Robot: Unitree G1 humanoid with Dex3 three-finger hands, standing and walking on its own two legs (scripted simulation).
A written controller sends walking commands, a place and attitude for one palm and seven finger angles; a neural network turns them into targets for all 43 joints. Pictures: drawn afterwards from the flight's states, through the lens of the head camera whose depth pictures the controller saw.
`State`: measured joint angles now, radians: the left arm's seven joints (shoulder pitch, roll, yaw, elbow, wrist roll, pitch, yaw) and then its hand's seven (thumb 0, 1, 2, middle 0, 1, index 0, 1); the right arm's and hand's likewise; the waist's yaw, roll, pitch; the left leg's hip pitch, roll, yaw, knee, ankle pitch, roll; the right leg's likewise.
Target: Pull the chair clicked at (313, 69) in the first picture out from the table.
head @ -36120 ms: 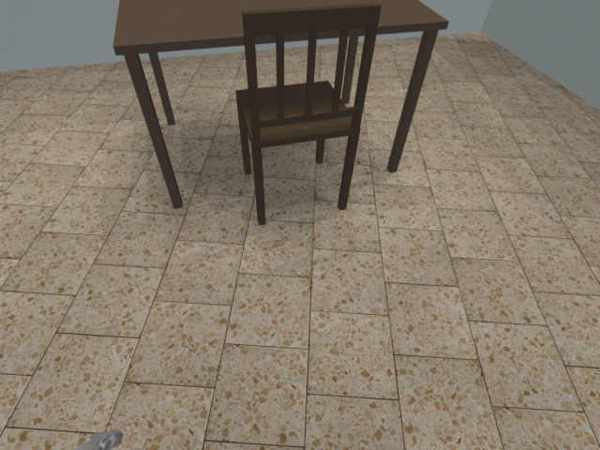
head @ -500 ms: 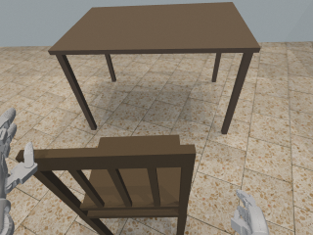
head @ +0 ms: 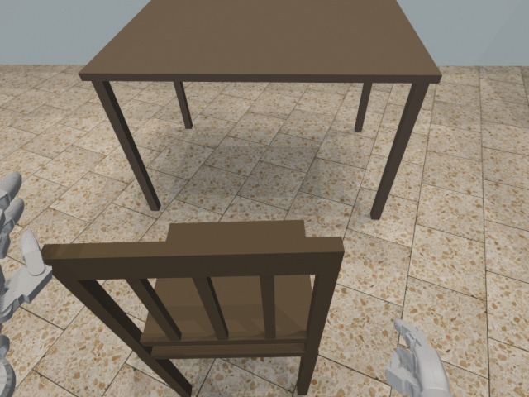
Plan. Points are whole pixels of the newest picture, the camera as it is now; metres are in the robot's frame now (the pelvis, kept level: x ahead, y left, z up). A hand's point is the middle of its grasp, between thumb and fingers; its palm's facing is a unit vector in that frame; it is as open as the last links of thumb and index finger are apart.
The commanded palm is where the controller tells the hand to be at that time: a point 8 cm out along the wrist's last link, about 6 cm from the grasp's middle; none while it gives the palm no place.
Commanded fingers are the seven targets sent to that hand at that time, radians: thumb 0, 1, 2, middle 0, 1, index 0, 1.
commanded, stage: step back with the hand held close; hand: left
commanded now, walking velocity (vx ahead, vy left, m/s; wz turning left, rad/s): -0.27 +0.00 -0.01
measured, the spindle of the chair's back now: (213, 308) +0.28 +0.14 -0.09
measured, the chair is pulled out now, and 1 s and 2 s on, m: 0.59 0.59 0.59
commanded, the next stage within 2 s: stop stepping back and stand still in 1.46 s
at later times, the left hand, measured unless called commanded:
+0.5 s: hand (0, 347) +0.12 +0.27 +0.16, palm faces +0.45 -0.77 -0.46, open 7.4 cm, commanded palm +0.07 +0.31 +0.18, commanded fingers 0.00 0.90 0.90 -0.20 -0.30 -0.20 -0.30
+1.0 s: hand out of the picture +0.08 +0.28 +0.17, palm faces +0.46 -0.74 -0.49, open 7.4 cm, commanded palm +0.02 +0.31 +0.18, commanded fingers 0.00 0.90 0.90 -0.20 -0.30 -0.20 -0.30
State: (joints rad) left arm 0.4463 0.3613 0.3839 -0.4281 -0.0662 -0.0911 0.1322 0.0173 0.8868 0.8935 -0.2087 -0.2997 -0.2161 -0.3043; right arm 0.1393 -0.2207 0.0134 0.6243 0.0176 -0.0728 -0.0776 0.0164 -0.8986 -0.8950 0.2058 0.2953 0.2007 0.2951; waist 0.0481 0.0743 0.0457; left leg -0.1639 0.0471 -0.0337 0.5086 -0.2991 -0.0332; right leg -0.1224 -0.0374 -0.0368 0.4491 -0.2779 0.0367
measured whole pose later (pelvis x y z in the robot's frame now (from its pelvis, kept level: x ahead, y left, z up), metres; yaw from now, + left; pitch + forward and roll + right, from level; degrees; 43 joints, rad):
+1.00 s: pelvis -0.12 +0.01 -0.02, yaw +1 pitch +1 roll -2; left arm 0.54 0.44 0.47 -0.57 -0.05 -0.26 0.17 0.01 0.88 0.89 -0.21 -0.30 -0.22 -0.30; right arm 0.18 -0.20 -0.01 0.65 -0.01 -0.15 -0.07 0.02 -0.90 -0.89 0.21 0.30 0.20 0.30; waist 0.02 0.01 0.06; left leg -0.51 0.03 -0.07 0.66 -0.22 -0.01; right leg -0.41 -0.01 -0.01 0.60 -0.21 0.03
